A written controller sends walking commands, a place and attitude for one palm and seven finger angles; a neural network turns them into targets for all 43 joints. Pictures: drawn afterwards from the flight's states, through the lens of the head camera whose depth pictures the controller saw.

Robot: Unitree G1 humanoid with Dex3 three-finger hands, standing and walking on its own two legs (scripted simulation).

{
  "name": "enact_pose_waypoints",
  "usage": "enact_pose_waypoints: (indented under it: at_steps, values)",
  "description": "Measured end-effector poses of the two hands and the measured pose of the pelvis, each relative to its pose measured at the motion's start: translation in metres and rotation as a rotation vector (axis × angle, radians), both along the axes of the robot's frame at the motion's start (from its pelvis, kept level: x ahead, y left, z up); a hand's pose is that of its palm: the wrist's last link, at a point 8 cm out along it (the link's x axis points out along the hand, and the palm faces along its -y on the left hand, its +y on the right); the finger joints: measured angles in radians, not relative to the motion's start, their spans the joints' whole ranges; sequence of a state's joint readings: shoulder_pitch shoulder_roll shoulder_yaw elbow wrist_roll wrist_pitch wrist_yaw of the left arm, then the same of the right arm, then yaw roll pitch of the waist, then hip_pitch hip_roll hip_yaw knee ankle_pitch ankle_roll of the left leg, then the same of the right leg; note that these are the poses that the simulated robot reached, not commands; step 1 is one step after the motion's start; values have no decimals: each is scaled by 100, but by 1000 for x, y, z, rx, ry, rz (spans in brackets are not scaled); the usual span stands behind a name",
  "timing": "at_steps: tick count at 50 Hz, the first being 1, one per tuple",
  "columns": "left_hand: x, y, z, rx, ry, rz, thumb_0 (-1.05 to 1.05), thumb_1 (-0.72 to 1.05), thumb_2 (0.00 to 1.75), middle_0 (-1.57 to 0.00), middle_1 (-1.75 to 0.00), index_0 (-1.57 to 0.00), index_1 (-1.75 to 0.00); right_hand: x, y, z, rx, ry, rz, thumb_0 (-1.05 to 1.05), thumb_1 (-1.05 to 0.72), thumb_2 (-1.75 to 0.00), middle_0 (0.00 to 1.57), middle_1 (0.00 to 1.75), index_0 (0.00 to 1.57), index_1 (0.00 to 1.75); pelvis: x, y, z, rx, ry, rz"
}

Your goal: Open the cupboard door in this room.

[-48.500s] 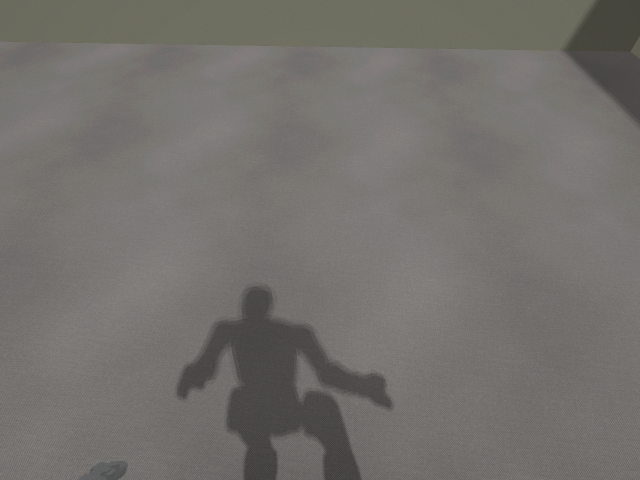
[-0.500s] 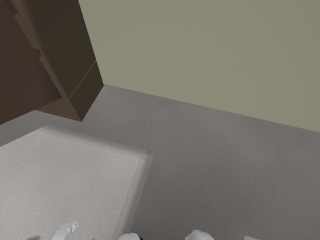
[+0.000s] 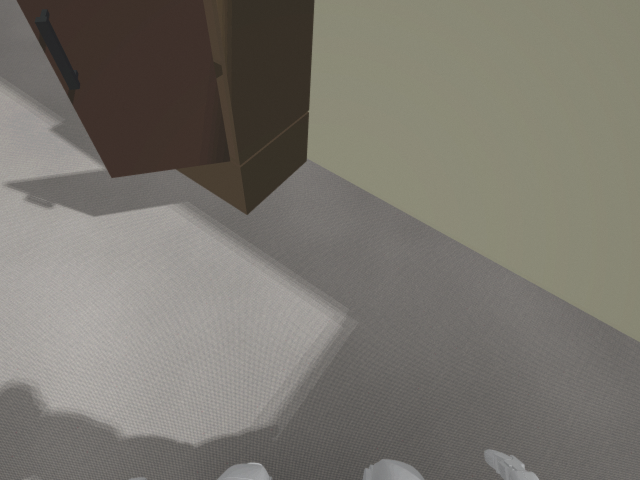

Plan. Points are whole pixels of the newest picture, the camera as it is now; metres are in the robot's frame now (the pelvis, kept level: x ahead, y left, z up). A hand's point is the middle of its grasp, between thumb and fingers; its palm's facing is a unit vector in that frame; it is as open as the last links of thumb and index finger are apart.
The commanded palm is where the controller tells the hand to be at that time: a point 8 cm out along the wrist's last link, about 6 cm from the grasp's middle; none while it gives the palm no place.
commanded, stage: turn to face it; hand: left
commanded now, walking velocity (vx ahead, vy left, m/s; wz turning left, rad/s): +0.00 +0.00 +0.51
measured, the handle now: (60, 50) +0.91 +0.64 -0.04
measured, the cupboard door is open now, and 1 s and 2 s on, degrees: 51 51 51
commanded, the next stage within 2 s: take the last steps up to it in 0.42 s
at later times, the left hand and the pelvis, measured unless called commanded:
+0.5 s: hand out of the picture +0.01 +0.16 -0.16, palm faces +0.27 -0.94 -0.20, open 7.4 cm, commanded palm none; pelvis +0.01 -0.03 +0.01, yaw +13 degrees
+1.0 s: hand out of the picture -0.02 +0.17 -0.15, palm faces +0.43 -0.88 -0.20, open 7.4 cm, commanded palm none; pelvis +0.06 +0.00 +0.02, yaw +22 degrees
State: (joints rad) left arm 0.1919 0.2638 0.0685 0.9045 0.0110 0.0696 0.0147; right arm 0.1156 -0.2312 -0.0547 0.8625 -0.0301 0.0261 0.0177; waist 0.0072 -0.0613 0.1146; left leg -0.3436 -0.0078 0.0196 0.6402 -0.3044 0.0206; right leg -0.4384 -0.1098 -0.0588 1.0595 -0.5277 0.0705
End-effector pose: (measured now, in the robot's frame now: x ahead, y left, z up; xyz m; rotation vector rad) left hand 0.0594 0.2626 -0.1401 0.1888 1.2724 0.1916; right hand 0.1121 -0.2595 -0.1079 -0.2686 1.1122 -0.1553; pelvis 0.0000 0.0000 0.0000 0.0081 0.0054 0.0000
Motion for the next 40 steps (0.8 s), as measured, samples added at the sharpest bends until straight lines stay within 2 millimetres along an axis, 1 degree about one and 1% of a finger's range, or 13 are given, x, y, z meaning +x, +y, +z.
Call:
enact_pose_waypoints:
  at_steps: [5, 8, 10, 13, 17, 20, 23, 27, 30, 33, 36, 38, 40]
  values:
    - [3, 0, 19, 23, -55, 43, 1, 90, 89, -20, -30, -20, -30, -1, 0, -2, 17, 48, 43, 0, -91, -90, 20, 30, 20, 30, 0, -9, 9, -17, 4, 49]
    - [4, -7, 27, 42, -87, 58, 1, 90, 89, -20, -30, -20, -30, 0, -6, -9, 39, 71, 57, 0, -91, -90, 20, 30, 21, 30, 1, -20, 8, -18, 5, 77]
    - [3, -14, 28, 61, -109, 69, 1, 90, 89, -20, -30, -20, -30, 3, -12, -18, 58, 77, 64, 0, -91, -90, 20, 30, 21, 30, 3, -29, 3, -5, 8, 97]
    - [-8, -26, 30, 78, -113, 91, 0, 90, 89, -20, -30, -20, -30, 10, -19, -27, 73, 90, 77, 0, -91, -90, 20, 30, 20, 30, 4, -37, 1, -1, -2, 131]
    - [-29, -43, 32, 52, -75, 139, 0, 90, 89, -20, -30, -20, -30, 20, -20, -20, 75, 108, 104, 1, -91, -90, 20, 30, 20, 30, 8, -40, 9, 10, -8, 170]
    - [-43, -52, 29, 18, -48, 172, 0, 90, 89, -20, -30, -21, -30, 30, -14, -12, 70, 107, 135, 1, -91, -90, 20, 30, 20, 30, 10, -40, 14, 24, -5, 196]
    - [-59, -57, 20, -19, -24, 210, 0, 90, 89, -20, -30, -21, -30, 43, -2, -7, 58, 96, 178, 1, -91, -90, 20, 30, 20, 30, 11, -36, 14, 24, -5, 219]
    - [-82, -51, -2, -60, 19, 272, 0, 90, 89, -21, -30, -21, -30, 57, 17, -8, 32, 56, 236, 0, -91, -90, 20, 30, 20, 30, 11, -26, 3, -1, -6, 247]
    - [-91, -47, -4, -66, 62, 297, 1, 90, 89, -21, -30, -21, -30, 58, 28, -4, 23, 50, 267, 0, -91, -90, 20, 30, 20, 30, 9, -24, 5, -1, -7, 255]
    - [-89, -42, 4, -63, 53, 310, 1, 90, 89, -20, -30, -20, -30, 53, 33, -3, 30, 61, 281, 0, -91, -90, 20, 30, 20, 30, 10, -23, 10, -14, -6, 272]
    - [-78, -39, 13, -48, 9, 314, 1, 90, 89, -20, -30, -20, -30, 45, 31, -7, 47, 92, 284, 0, -91, -90, 20, 30, 20, 30, 15, -25, 13, -21, -7, 290]
    - [-70, -39, 18, -32, -29, 317, 1, 90, 89, -20, -30, -20, -30, 40, 28, -14, 59, 121, 280, 0, -91, -90, 20, 30, 20, 30, 20, -27, 12, -20, -10, 301]
    - [-65, -38, 16, -4, -68, 323, 1, 90, 89, -20, -30, -20, -30, 39, 23, -26, 71, 148, 277, 0, -91, -90, 20, 30, 20, 30, 27, -30, 4, 4, -3, 314]
